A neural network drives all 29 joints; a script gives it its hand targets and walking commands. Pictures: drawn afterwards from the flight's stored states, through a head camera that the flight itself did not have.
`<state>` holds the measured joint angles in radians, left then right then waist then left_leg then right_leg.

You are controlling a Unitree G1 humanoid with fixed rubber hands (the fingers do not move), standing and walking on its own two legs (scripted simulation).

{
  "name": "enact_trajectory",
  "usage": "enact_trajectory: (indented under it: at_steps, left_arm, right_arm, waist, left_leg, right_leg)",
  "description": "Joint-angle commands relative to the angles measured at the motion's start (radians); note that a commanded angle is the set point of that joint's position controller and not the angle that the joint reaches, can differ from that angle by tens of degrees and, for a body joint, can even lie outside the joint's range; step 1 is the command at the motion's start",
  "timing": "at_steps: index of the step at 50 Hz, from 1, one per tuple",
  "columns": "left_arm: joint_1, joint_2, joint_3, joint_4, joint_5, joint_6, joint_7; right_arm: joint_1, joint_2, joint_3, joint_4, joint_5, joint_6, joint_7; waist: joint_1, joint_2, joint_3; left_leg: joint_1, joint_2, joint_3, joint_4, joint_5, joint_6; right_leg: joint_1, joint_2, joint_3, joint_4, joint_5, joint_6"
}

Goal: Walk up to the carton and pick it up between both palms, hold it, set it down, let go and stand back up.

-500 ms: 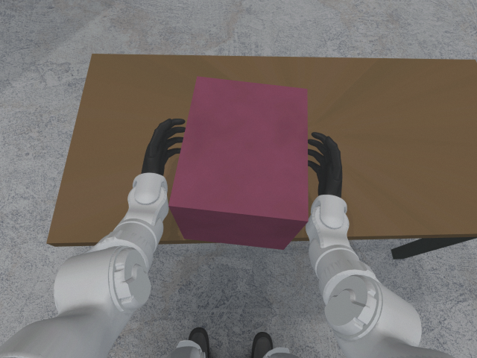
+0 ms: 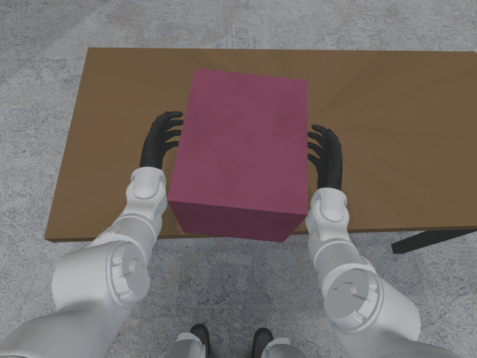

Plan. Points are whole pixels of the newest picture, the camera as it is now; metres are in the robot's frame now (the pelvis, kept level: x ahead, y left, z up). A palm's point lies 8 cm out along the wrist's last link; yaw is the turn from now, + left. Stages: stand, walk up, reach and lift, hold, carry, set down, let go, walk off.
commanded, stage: set down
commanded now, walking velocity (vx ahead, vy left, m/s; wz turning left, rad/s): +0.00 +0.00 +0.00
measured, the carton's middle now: (241, 160) +0.47 +0.00 -0.07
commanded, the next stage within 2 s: none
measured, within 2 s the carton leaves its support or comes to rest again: neither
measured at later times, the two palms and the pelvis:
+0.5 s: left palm (154, 159) +0.44 +0.15 -0.02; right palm (327, 178) +0.41 -0.15 -0.01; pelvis -0.01 -0.01 -0.01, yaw +0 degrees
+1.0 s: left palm (154, 158) +0.44 +0.15 -0.02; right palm (327, 178) +0.41 -0.15 -0.02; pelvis -0.01 -0.01 -0.02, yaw +1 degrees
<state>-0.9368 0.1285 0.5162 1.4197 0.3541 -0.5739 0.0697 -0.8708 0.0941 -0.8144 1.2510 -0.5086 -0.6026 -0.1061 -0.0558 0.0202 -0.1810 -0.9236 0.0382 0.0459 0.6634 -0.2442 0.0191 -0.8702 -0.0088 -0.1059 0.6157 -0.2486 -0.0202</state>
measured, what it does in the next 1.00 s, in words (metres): stands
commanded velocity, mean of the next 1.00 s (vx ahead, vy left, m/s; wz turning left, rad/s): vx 0.00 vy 0.00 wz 0.00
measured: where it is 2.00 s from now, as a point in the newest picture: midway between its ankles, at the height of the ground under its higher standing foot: outside the picture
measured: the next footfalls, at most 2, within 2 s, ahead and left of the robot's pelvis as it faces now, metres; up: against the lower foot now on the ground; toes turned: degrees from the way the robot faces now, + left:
none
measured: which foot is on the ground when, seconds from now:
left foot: down 0.00-1.00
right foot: down 0.00-1.00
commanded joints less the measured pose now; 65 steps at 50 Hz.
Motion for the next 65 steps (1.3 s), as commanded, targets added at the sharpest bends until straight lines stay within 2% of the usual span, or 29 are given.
enact_trajectory:
  at_steps: [1,3,7,10,12,14,15,17,19,21,22,28,32,34,37,42,44,45,46,48,50,53,55,57,58,59,61,62,65]
  left_arm:
    - [-0.487,-0.504,-0.152,0.013,0.081,0.002,-0.078]
    - [-0.481,-0.491,-0.142,0.02,0.083,0.009,-0.082]
    - [-0.477,-0.497,-0.128,0.029,0.083,0.005,-0.088]
    - [-0.507,-0.494,-0.134,0.006,0.076,0.0,-0.091]
    - [-0.505,-0.471,-0.112,0.025,0.084,0.01,-0.095]
    - [-0.477,-0.466,-0.095,0.042,0.101,0.016,-0.1]
    - [-0.486,-0.479,-0.108,0.04,0.096,0.015,-0.1]
    - [-0.484,-0.483,-0.102,0.044,0.103,0.016,-0.103]
    - [-0.525,-0.484,-0.1,0.015,0.096,0.011,-0.1]
    - [-0.496,-0.457,-0.078,0.029,0.107,0.016,-0.104]
    - [-0.516,-0.451,-0.067,0.03,0.106,0.019,-0.107]
    - [-0.516,-0.472,-0.081,0.034,0.108,0.03,-0.105]
    - [-0.514,-0.469,-0.078,0.023,0.112,0.034,-0.107]
    - [-0.531,-0.461,-0.068,0.018,0.108,0.036,-0.113]
    - [-0.525,-0.443,-0.06,0.02,0.113,0.037,-0.109]
    - [-0.508,-0.412,-0.045,0.026,0.113,0.044,-0.112]
    - [-0.531,-0.407,-0.04,0.017,0.116,0.051,-0.114]
    - [-0.506,-0.401,-0.043,0.02,0.119,0.052,-0.114]
    - [-0.489,-0.384,-0.032,0.034,0.12,0.051,-0.115]
    - [-0.512,-0.396,-0.031,0.032,0.107,0.046,-0.118]
    - [-0.503,-0.357,-0.023,0.037,0.106,0.042,-0.107]
    - [-0.499,-0.338,-0.029,0.023,0.102,0.045,-0.099]
    - [-0.485,-0.237,-0.023,0.02,0.079,0.046,-0.084]
    - [-0.475,-0.08,-0.024,0.027,0.022,0.049,-0.047]
    - [-0.467,0.053,-0.055,0.017,-0.037,0.047,-0.017]
    - [-0.482,0.117,-0.117,0.061,-0.115,0.052,0.008]
    - [-0.526,0.149,-0.228,0.11,-0.267,0.047,0.021]
    - [-0.554,0.161,-0.281,0.114,-0.329,0.029,0.019]
    - [-0.623,0.211,-0.375,0.158,-0.426,-0.001,0.019]
  right_arm:
    - [-0.372,0.498,0.257,0.173,-0.15,0.047,0.151]
    - [-0.348,0.512,0.243,0.197,-0.154,0.063,0.151]
    - [-0.37,0.525,0.255,0.176,-0.153,0.06,0.15]
    - [-0.363,0.528,0.246,0.187,-0.153,0.065,0.152]
    - [-0.365,0.532,0.246,0.183,-0.15,0.079,0.149]
    - [-0.362,0.539,0.251,0.181,-0.148,0.081,0.153]
    - [-0.371,0.54,0.251,0.164,-0.147,0.076,0.151]
    - [-0.384,0.549,0.256,0.169,-0.15,0.077,0.15]
    - [-0.384,0.552,0.235,0.167,-0.161,0.079,0.155]
    - [-0.367,0.549,0.242,0.175,-0.164,0.091,0.156]
    - [-0.366,0.557,0.228,0.181,-0.165,0.1,0.156]
    - [-0.374,0.56,0.222,0.182,-0.171,0.098,0.156]
    - [-0.368,0.548,0.22,0.187,-0.17,0.104,0.158]
    - [-0.367,0.557,0.208,0.184,-0.177,0.107,0.156]
    - [-0.374,0.547,0.22,0.172,-0.171,0.111,0.16]
    - [-0.371,0.524,0.227,0.17,-0.15,0.116,0.15]
    - [-0.374,0.517,0.208,0.17,-0.16,0.123,0.154]
    - [-0.375,0.508,0.224,0.165,-0.15,0.123,0.155]
    - [-0.352,0.501,0.222,0.176,-0.159,0.124,0.15]
    - [-0.367,0.519,0.219,0.162,-0.153,0.119,0.148]
    - [-0.372,0.47,0.225,0.155,-0.149,0.113,0.143]
    - [-0.368,0.433,0.217,0.163,-0.139,0.108,0.133]
    - [-0.34,0.338,0.216,0.16,-0.106,0.109,0.113]
    - [-0.341,0.145,0.212,0.152,-0.041,0.102,0.07]
    - [-0.348,0.018,0.264,0.139,0.043,0.099,0.039]
    - [-0.375,-0.068,0.33,0.162,0.146,0.1,0.013]
    - [-0.422,-0.099,0.462,0.178,0.317,0.097,-0.018]
    - [-0.436,-0.122,0.499,0.196,0.386,0.084,-0.028]
    - [-0.527,-0.221,0.579,0.185,0.497,0.059,-0.039]
  waist:
    - [-0.006,0.087,-0.549]
    - [-0.017,0.063,-0.524]
    - [-0.003,0.07,-0.539]
    - [-0.01,0.076,-0.537]
    - [-0.013,0.056,-0.493]
    - [0.002,0.068,-0.497]
    - [-0.009,0.064,-0.524]
    - [-0.002,0.07,-0.51]
    - [-0.01,0.08,-0.523]
    - [0.001,0.058,-0.505]
    - [-0.006,0.053,-0.489]
    - [-0.019,0.071,-0.486]
    - [-0.013,0.079,-0.483]
    - [-0.021,0.057,-0.482]
    - [-0.005,0.065,-0.48]
    - [-0.004,0.075,-0.471]
    - [-0.006,0.075,-0.449]
    - [0.003,0.08,-0.47]
    - [0.0,0.054,-0.458]
    - [-0.007,0.043,-0.475]
    - [0.009,0.06,-0.496]
    - [0.002,0.066,-0.496]
    - [-0.001,0.068,-0.516]
    - [0.005,0.055,-0.532]
    - [0.014,0.047,-0.566]
    - [0.021,0.055,-0.591]
    - [-0.001,0.036,-0.691]
    - [-0.011,0.049,-0.761]
    - [-0.018,0.074,-0.851]
  left_leg:
    - [0.405,0.007,-0.012,0.005,0.297,-0.041]
    - [0.382,0.003,-0.006,0.002,0.24,-0.033]
    - [0.337,-0.004,-0.004,0.017,0.232,-0.024]
    - [0.32,-0.007,-0.005,0.015,0.208,-0.027]
    - [0.317,-0.007,-0.004,0.019,0.204,-0.016]
    - [0.296,-0.014,0.003,0.02,0.193,-0.014]
    - [0.289,-0.008,-0.009,0.029,0.198,-0.019]
    - [0.306,-0.017,-0.008,0.04,0.201,-0.018]
    - [0.306,-0.008,-0.009,0.043,0.192,-0.022]
    - [0.269,-0.016,0.002,0.038,0.155,-0.008]
    - [0.253,-0.015,0.0,0.031,0.134,-0.004]
    - [0.282,-0.011,-0.012,0.058,0.17,-0.012]
    - [0.307,-0.01,-0.014,0.058,0.149,-0.008]
    - [0.279,-0.009,-0.02,0.059,0.133,-0.003]
    - [0.282,-0.009,-0.018,0.062,0.12,-0.01]
    - [0.257,-0.021,-0.006,0.067,0.122,-0.006]
    - [0.276,-0.015,-0.013,0.058,0.092,-0.006]
    - [0.289,-0.017,-0.009,0.067,0.117,-0.003]
    - [0.273,-0.017,-0.008,0.069,0.143,-0.001]
    - [0.265,-0.019,-0.011,0.075,0.139,0.0]
    - [0.247,-0.019,-0.009,0.082,0.149,-0.002]
    - [0.298,-0.019,-0.013,0.086,0.172,-0.013]
    - [0.292,-0.022,-0.007,0.088,0.171,-0.016]
    - [0.277,-0.018,-0.011,0.104,0.169,-0.018]
    - [0.275,-0.017,-0.008,0.117,0.212,-0.018]
    - [0.249,-0.015,-0.009,0.133,0.214,-0.03]
    - [0.216,-0.021,-0.014,0.181,0.215,-0.035]
    - [0.198,-0.028,-0.009,0.206,0.241,-0.044]
    - [0.246,-0.033,-0.022,0.272,0.331,-0.072]
  right_leg:
    - [0.17,0.015,-0.009,-0.021,0.138,-0.017]
    - [0.179,0.01,-0.001,-0.029,0.109,-0.016]
    - [0.201,0.004,0.005,-0.007,0.128,-0.007]
    - [0.19,0.004,0.009,0.007,0.106,-0.008]
    - [0.196,0.003,0.011,0.01,0.106,-0.006]
    - [0.217,-0.003,0.015,0.012,0.118,-0.001]
    - [0.209,-0.002,0.01,0.031,0.126,-0.004]
    - [0.186,0.003,0.011,0.031,0.116,-0.007]
    - [0.169,-0.001,0.005,0.038,0.09,-0.012]
    - [0.194,-0.004,0.014,0.042,0.09,-0.006]
    - [0.196,-0.003,0.018,0.041,0.075,-0.005]
    - [0.158,-0.002,0.007,0.057,0.079,-0.008]
    - [0.122,0.005,0.006,0.058,0.031,-0.009]
    - [0.137,0.003,0.007,0.069,0.048,-0.006]
    - [0.123,0.003,0.007,0.071,0.022,-0.006]
    - [0.16,0.0,0.008,0.088,0.057,-0.004]
    - [0.122,0.001,0.01,0.079,0.005,-0.003]
    - [0.127,-0.002,0.016,0.079,0.017,-0.004]
    - [0.148,0.0,0.014,0.081,0.055,0.002]
    - [0.139,0.001,0.012,0.09,0.05,0.002]
    - [0.162,0.002,0.018,0.103,0.064,-0.003]
    - [0.125,0.007,0.012,0.094,0.058,-0.001]
    - [0.139,0.012,0.018,0.102,0.071,0.0]
    - [0.127,0.018,0.025,0.115,0.06,-0.001]
    - [0.145,0.023,0.035,0.122,0.112,0.005]
    - [0.148,0.029,0.051,0.126,0.124,0.002]
    - [0.155,0.03,0.068,0.149,0.171,0.012]
    - [0.185,0.027,0.079,0.16,0.22,0.011]
    - [0.12,0.039,0.047,0.223,0.282,0.023]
